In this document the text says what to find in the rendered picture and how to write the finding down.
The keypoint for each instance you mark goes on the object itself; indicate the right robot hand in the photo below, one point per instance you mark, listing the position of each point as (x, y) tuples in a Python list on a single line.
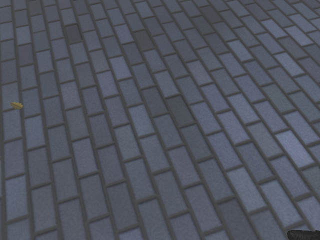
[(303, 235)]

